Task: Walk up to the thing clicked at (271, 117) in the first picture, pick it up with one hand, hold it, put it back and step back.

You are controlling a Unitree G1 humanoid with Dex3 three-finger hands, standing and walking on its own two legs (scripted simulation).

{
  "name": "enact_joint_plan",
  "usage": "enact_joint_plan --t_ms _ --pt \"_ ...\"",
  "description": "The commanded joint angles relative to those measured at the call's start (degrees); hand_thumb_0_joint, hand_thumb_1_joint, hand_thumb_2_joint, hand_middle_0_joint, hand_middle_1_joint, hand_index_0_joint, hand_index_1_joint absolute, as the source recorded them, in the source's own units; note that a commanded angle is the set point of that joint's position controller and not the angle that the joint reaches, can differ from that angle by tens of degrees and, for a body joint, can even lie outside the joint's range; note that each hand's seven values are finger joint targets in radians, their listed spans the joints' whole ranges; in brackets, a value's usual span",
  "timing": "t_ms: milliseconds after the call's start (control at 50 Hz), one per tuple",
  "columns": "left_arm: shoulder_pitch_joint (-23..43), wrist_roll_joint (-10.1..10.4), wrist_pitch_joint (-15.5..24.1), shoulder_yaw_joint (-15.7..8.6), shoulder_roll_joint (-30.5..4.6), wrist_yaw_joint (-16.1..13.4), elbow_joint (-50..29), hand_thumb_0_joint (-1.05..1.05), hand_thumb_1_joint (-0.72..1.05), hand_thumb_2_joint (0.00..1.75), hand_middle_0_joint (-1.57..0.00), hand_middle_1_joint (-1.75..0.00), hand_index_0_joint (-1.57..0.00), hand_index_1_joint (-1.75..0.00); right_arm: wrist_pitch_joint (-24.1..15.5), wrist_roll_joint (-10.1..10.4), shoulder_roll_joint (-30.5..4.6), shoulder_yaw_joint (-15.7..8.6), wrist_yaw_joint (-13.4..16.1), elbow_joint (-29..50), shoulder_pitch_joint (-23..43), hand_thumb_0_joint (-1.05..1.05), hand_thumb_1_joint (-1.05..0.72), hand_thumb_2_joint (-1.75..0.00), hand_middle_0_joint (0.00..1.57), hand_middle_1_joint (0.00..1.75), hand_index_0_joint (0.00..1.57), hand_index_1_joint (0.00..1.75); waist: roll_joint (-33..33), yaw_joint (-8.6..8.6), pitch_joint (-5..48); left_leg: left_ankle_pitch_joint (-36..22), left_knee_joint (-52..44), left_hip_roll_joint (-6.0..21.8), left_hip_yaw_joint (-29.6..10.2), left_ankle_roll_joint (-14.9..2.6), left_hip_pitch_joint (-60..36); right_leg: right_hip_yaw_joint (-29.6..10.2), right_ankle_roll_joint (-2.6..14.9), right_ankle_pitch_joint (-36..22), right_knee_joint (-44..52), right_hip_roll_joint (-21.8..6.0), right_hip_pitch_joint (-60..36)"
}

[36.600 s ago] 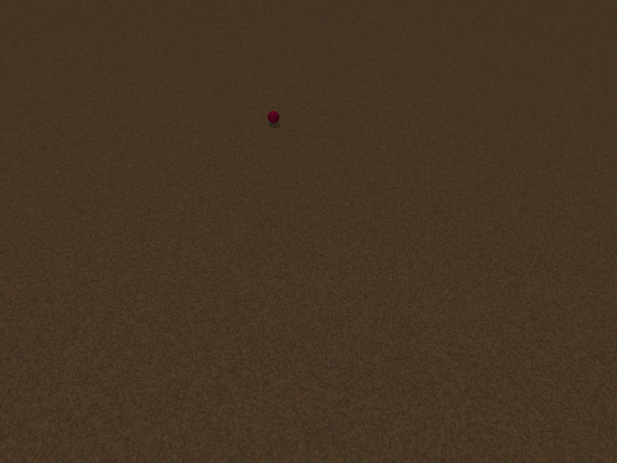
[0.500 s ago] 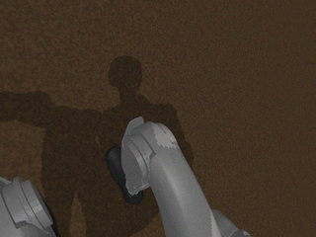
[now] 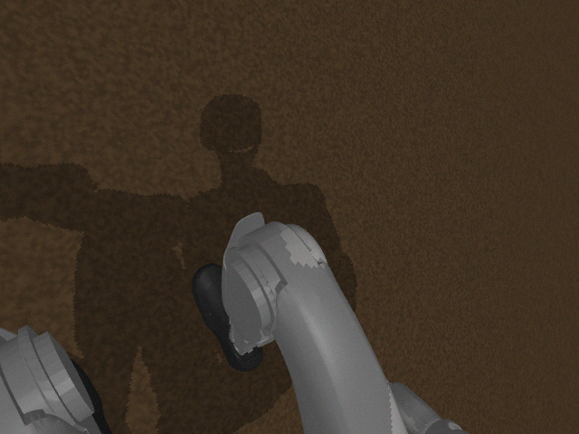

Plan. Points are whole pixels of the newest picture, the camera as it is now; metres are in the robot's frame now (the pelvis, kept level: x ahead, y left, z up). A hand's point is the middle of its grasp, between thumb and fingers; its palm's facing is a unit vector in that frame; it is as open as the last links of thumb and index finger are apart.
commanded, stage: close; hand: left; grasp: from above
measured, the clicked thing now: out of the picture +0.50 +0.35 -0.28
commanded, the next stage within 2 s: settle in 0.36 s
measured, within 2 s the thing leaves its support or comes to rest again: leaves its support in 0.68 s
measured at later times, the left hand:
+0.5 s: hand out of the picture +0.48 +0.35 -0.26, palm faces -0.44 -0.16 -0.88, open 8.5 cm
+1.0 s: hand out of the picture +0.49 +0.38 -0.20, palm faces -0.41 -0.13 -0.90, open 8.4 cm
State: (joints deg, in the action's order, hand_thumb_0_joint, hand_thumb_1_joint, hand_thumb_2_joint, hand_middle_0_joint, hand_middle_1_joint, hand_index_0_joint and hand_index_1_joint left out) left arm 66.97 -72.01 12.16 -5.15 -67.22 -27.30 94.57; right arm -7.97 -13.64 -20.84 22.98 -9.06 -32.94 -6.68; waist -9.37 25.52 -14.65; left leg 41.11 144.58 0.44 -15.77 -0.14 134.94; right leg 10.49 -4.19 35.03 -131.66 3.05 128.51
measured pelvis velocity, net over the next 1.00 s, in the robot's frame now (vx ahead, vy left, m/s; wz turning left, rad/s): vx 0.00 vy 0.00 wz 0.02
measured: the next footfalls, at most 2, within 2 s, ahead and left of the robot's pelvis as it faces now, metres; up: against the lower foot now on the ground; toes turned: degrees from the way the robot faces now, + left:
none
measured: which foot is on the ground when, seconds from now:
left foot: down 0.00-1.00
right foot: down 0.00-1.00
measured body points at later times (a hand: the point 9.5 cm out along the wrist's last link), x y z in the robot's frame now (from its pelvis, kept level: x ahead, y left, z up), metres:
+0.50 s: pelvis +0.00 +0.00 +0.00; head +0.30 +0.14 +0.30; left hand +0.50 +0.35 -0.21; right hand +0.04 -0.24 -0.05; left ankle +0.06 +0.12 -0.28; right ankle +0.13 -0.12 -0.28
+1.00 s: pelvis +0.00 +0.00 +0.01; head +0.28 +0.14 +0.33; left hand +0.50 +0.38 -0.15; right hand +0.05 -0.26 -0.05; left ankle +0.06 +0.12 -0.28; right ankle +0.13 -0.12 -0.28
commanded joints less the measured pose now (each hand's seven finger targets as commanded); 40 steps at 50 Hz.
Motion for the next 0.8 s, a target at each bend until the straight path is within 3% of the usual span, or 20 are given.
enact_joint_plan --t_ms 0,20,120,140,200,260,280,400,440,480,520,560,600,620,720,780 --pt "12.3 0.1 0.6 -0.6 -13.8 -2.9 -7.1 0.00 0.22 0.60 -0.54 -0.82 -0.59 -0.76 0.7 0.0 -19.5 -5.6 0.8 -1.9 -12.4 0.00 -0.89 -0.90 0.20 0.30 0.20 0.30 35.4 3.65 39.5 -15.2 -14.6 3.4 5.1 0.38 -30.0 5.8 5.24 -13.4 10.6 1.5 -24.3" --pt "14.8 0.0 0.9 -1.7 -15.2 -3.3 -10.4 0.00 0.24 0.60 -0.55 -0.82 -0.60 -0.76 0.6 0.2 -19.8 -5.7 0.8 -2.5 -12.5 0.00 -0.89 -0.90 0.20 0.30 0.20 0.30 37.7 3.01 40.7 -16.5 -14.0 3.4 4.7 0.73 -31.5 6.0 5.48 -14.0 10.1 1.1 -22.3" --pt "13.4 -0.5 -0.1 -1.0 -12.2 -4.2 -7.8 0.00 0.30 0.56 -0.58 -0.80 -0.64 -0.74 0.3 0.0 -19.4 -5.8 0.1 -3.2 -13.0 0.00 -0.89 -0.90 0.20 0.30 0.20 0.30 38.7 4.20 40.1 -20.8 -13.8 3.8 4.0 1.12 -33.7 6.1 5.42 -16.5 9.1 1.0 -20.6" --pt "11.6 -0.1 -0.4 -0.4 -11.2 -4.2 -4.5 0.00 0.32 0.56 -0.61 -0.78 -0.67 -0.72 0.3 0.1 -19.2 -5.7 0.2 -2.8 -12.6 0.00 -0.89 -0.90 0.20 0.30 0.20 0.30 35.5 4.66 38.1 -19.3 -13.9 3.7 4.2 0.69 -31.5 6.2 5.29 -16.0 9.6 1.3 -21.2" --pt "11.9 -0.3 -0.9 0.3 -11.0 -4.0 -4.3 0.00 0.36 0.57 -0.63 -0.80 -0.69 -0.74 0.1 0.2 -19.4 -5.9 0.2 -2.9 -12.8 0.00 -0.89 -0.90 0.20 0.30 0.20 0.30 35.2 4.32 36.6 -17.6 -14.2 3.4 4.6 0.54 -30.0 5.8 5.31 -15.0 9.9 1.4 -21.0" --pt "13.9 -0.1 -1.0 -0.7 -13.2 -3.8 -7.0 0.00 0.42 0.57 -0.70 -0.78 -0.75 -0.72 0.0 0.3 -19.9 -6.0 0.2 -2.7 -12.9 0.00 -0.89 -0.90 0.20 0.30 0.20 0.30 36.8 4.09 38.1 -17.5 -14.5 3.4 4.6 0.61 -31.1 5.5 5.43 -14.7 9.9 1.0 -21.2" --pt "13.6 0.0 -1.0 -1.1 -13.3 -3.7 -7.0 0.00 0.44 0.57 -0.70 -0.78 -0.76 -0.72 -0.1 0.3 -19.5 -5.8 0.1 -2.5 -12.3 0.00 -0.89 -0.90 0.20 0.30 0.20 0.30 36.2 3.57 38.5 -17.0 -14.5 3.5 4.5 0.64 -30.9 5.7 5.47 -14.1 9.9 1.1 -20.8" --pt "12.4 0.2 -1.1 -0.2 -12.0 -3.0 -5.8 0.00 0.54 0.57 -0.79 -0.75 -0.84 -0.69 -0.1 0.4 -19.5 -5.6 0.2 -2.3 -12.3 0.00 -0.89 -0.90 0.20 0.30 0.20 0.30 35.1 4.33 37.5 -16.6 -14.2 3.5 4.4 0.46 -30.3 5.7 5.29 -14.1 9.9 1.0 -20.9" --pt "13.8 0.0 -0.8 -1.0 -13.5 -2.9 -8.3 0.00 0.56 0.57 -0.80 -0.75 -0.86 -0.69 0.0 0.3 -19.9 -5.4 0.2 -2.6 -12.5 0.00 -0.89 -0.90 0.20 0.30 0.20 0.30 37.0 4.10 38.7 -18.1 -14.4 3.8 3.8 0.95 -32.1 5.9 5.35 -14.4 9.6 0.7 -20.0" --pt "11.6 0.0 -1.2 -0.4 -12.6 -2.4 -4.6 0.00 0.44 0.53 -0.77 -0.73 -0.83 -0.67 0.2 0.4 -19.6 -5.4 0.3 -2.0 -12.2 0.00 -0.91 -0.90 0.20 0.30 0.20 0.30 35.7 3.92 36.8 -16.9 -14.5 3.7 4.0 0.85 -31.5 5.7 5.53 -13.1 9.5 0.9 -19.2" --pt "13.1 0.1 -1.1 -1.0 -13.9 -2.1 -7.5 0.00 0.44 0.56 -0.78 -0.72 -0.83 -0.67 0.4 0.4 -19.5 -5.4 0.3 -2.3 -12.9 0.00 -0.91 -0.90 0.20 0.30 0.20 0.30 36.8 4.12 38.4 -16.5 -14.8 3.5 4.5 0.57 -31.0 5.4 5.33 -13.8 10.0 0.9 -21.5" --pt "14.0 0.1 -1.3 -2.5 -15.8 -1.8 -9.3 0.00 0.45 0.57 -0.79 -0.72 -0.84 -0.67 0.5 0.5 -19.9 -5.7 0.5 -2.0 -12.0 0.00 -0.90 -0.90 0.20 0.30 0.20 0.30 38.3 2.71 40.7 -16.4 -14.3 3.6 4.5 0.92 -32.2 5.5 5.81 -13.2 9.9 0.8 -20.2" --pt "14.9 0.3 -1.1 -3.4 -15.9 -1.4 -11.8 0.00 0.47 0.54 -0.79 -0.71 -0.85 -0.66 0.8 0.5 -20.0 -6.0 0.3 -2.2 -13.1 0.00 -0.90 -0.90 0.20 0.30 0.20 0.30 39.1 3.23 41.0 -17.7 -14.4 3.6 4.2 1.01 -32.2 5.6 5.78 -14.0 9.7 0.6 -20.5" --pt "13.2 -0.1 -1.3 -3.3 -15.9 -1.3 -11.2 0.00 0.47 0.57 -0.81 -0.71 -0.86 -0.66 0.9 0.5 -20.3 -6.3 0.5 -1.6 -12.5 0.00 -0.90 -0.90 0.20 0.30 0.20 0.30 39.2 2.38 42.2 -18.4 -14.5 3.6 4.2 1.25 -33.7 5.7 6.04 -14.2 9.4 0.8 -20.7" --pt "11.5 0.4 -1.9 -3.6 -14.2 0.5 -12.5 0.00 0.53 0.59 -0.85 -0.71 -0.90 -0.66 1.7 0.8 -19.1 -7.5 0.2 -1.9 -13.4 0.00 -0.90 -0.90 0.20 0.30 0.20 0.30 37.9 1.84 42.3 -17.7 -14.1 3.0 5.9 0.65 -30.3 5.2 6.02 -14.6 10.3 1.1 -22.9" --pt "11.8 0.4 -2.3 -4.8 -14.1 1.8 -16.4 0.00 0.57 0.60 -0.88 -0.72 -0.93 -0.67 2.3 1.0 -19.4 -9.2 0.1 -2.1 -14.1 0.00 -0.90 -0.90 0.20 0.30 0.20 0.30 41.1 0.42 45.1 -19.6 -14.5 2.9 5.8 1.21 -32.4 5.2 6.58 -14.8 10.0 0.8 -21.6"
